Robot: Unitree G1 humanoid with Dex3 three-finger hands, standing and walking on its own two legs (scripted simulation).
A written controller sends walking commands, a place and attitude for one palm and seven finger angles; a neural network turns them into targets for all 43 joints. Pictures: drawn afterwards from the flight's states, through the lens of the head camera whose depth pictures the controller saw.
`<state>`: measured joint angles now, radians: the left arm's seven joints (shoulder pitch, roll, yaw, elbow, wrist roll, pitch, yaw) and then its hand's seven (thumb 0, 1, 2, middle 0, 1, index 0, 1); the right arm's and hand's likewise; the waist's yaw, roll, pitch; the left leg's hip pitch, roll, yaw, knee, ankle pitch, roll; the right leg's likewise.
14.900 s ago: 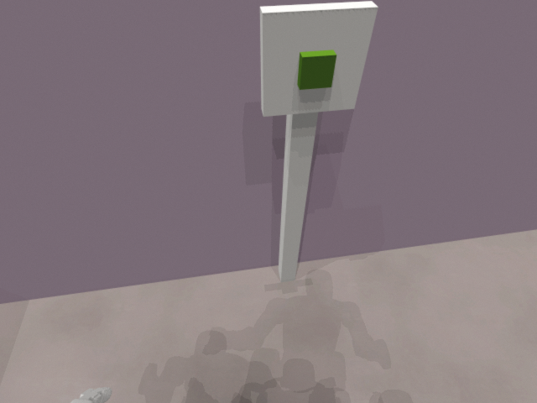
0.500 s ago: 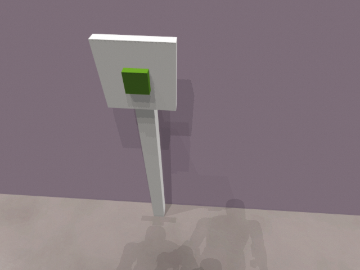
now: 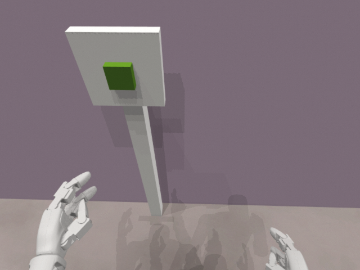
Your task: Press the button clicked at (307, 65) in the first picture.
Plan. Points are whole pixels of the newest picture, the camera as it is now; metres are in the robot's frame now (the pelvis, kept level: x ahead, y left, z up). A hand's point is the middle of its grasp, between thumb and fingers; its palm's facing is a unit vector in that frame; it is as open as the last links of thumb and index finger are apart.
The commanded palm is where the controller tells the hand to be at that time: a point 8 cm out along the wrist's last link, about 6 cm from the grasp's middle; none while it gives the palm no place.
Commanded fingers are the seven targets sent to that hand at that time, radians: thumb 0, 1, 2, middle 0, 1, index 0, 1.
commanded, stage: raise the hand and make a fist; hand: left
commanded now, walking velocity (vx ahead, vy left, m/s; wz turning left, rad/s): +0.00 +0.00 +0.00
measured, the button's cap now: (120, 75) +0.51 +0.16 +0.19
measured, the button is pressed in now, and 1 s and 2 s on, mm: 0 0 0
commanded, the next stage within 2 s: aim a knuckle at the button in 1.74 s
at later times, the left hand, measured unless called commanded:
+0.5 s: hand (91, 227) +0.20 +0.18 +0.05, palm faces -0.07 -1.00 -0.05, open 3.3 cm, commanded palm +0.15 +0.25 +0.06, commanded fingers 0.00 0.90 0.90 -1.27 -1.47 -1.27 -1.47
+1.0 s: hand (54, 198) +0.22 +0.22 +0.13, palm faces +0.04 -1.00 -0.09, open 3.1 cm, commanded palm +0.18 +0.27 +0.14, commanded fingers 0.00 0.90 0.90 -1.30 -1.50 -1.30 -1.50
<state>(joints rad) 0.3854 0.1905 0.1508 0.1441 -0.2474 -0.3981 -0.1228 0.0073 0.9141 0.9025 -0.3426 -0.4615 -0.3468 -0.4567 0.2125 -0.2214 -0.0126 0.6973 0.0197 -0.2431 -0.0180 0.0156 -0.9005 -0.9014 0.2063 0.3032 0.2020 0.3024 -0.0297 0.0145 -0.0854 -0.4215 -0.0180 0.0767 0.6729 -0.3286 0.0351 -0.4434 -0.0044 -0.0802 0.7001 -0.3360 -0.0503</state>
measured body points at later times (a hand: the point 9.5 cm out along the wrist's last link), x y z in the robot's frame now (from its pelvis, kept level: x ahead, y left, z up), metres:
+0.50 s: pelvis +0.01 -0.01 -0.02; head +0.04 -0.01 +0.43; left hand +0.20 +0.23 +0.05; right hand +0.20 -0.22 -0.10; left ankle +0.01 +0.10 -0.72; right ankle +0.01 -0.08 -0.72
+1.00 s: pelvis +0.02 +0.01 +0.00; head +0.00 +0.01 +0.45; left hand +0.21 +0.28 +0.14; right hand +0.21 -0.20 -0.05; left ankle +0.01 +0.10 -0.72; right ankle +0.02 -0.08 -0.72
